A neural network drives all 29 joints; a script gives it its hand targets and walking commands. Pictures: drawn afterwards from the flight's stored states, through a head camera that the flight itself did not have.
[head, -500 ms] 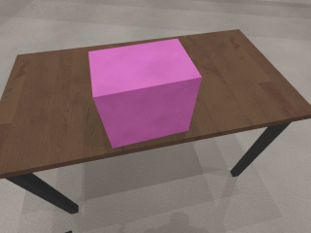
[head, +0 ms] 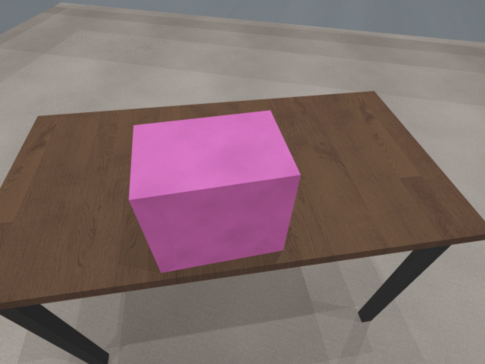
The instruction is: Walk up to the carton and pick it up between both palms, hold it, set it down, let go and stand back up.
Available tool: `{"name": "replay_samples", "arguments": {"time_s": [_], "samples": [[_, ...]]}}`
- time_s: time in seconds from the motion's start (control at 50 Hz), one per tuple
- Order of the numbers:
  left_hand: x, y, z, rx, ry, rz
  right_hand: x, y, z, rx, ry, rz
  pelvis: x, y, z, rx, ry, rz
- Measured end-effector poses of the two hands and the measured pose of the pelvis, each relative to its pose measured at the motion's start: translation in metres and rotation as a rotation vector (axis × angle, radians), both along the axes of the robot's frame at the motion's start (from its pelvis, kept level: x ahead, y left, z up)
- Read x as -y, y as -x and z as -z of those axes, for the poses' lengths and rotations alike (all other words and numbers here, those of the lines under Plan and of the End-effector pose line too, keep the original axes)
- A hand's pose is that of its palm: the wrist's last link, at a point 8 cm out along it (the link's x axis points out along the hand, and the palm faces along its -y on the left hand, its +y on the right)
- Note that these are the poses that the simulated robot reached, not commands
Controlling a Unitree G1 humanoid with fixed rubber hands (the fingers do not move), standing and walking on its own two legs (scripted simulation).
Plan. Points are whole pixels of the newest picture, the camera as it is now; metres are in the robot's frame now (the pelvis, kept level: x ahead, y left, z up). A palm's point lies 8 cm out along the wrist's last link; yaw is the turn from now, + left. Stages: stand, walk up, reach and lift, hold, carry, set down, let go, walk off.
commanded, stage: walk up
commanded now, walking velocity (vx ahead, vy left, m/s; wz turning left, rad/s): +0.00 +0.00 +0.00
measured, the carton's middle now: (214, 193) +0.43 +0.07 +0.03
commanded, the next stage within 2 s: none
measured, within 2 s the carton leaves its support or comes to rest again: neither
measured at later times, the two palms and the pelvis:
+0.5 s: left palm out of the picture -0.01 +0.19 -0.15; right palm out of the picture +0.00 -0.23 -0.15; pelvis +0.02 -0.02 +0.00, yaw +0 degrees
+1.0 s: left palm out of the picture -0.06 +0.27 -0.17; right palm out of the picture +0.15 -0.17 -0.14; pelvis +0.02 +0.05 -0.02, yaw +7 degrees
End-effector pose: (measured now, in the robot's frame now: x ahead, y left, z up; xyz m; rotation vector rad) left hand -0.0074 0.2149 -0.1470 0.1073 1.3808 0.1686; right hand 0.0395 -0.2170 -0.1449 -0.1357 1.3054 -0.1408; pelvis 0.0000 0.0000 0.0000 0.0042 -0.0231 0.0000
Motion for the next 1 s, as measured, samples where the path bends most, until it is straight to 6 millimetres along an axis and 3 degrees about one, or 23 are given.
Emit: {"name": "replay_samples", "arguments": {"time_s": [0.14, 0.24, 0.58, 0.64, 0.7, 0.78, 0.84, 0.92, 1.0], "samples": [[-0.002, -0.003, -0.001, -0.046, -0.025, 0.010, 0.006, 0.035, 0.004, -0.109, 0.003, 0.034, 0.004, -0.009, 0.000, -0.001, -0.002, 0.005], [0.002, -0.003, -0.001, -0.066, -0.029, 0.013, 0.007, 0.047, 0.005, -0.150, 0.001, 0.045, 0.007, -0.015, 0.000, -0.001, -0.001, 0.007], [0.024, 0.003, 0.004, -0.100, -0.010, 0.005, 0.012, 0.038, 0.009, -0.159, -0.011, 0.041, 0.021, -0.024, 0.003, 0.001, 0.002, 0.005], [0.012, 0.006, 0.001, -0.071, -0.060, -0.043, 0.021, 0.037, 0.013, -0.187, 0.002, 0.022, 0.019, -0.019, 0.006, -0.004, -0.004, -0.024], [-0.011, 0.021, -0.007, -0.058, -0.131, -0.094, 0.028, 0.021, 0.018, -0.194, 0.021, -0.027, 0.011, -0.014, 0.008, -0.008, -0.012, -0.064], [-0.035, 0.050, -0.015, -0.097, -0.170, -0.128, 0.026, -0.026, 0.018, -0.098, 0.039, -0.078, -0.004, -0.011, 0.010, -0.010, -0.020, -0.092], [-0.045, 0.065, -0.012, -0.132, -0.155, -0.142, 0.009, -0.066, 0.011, 0.007, 0.027, -0.113, -0.015, -0.013, 0.011, -0.011, -0.017, -0.112], [-0.054, 0.070, 0.009, -0.152, -0.087, -0.162, -0.020, -0.105, 0.007, 0.109, 0.054, -0.164, -0.035, -0.019, 0.022, -0.005, 0.005, -0.129], [-0.059, 0.055, 0.022, -0.139, -0.026, -0.175, -0.047, -0.109, 0.000, 0.144, 0.050, -0.180, -0.046, -0.022, 0.021, -0.002, -0.017, -0.119]]}}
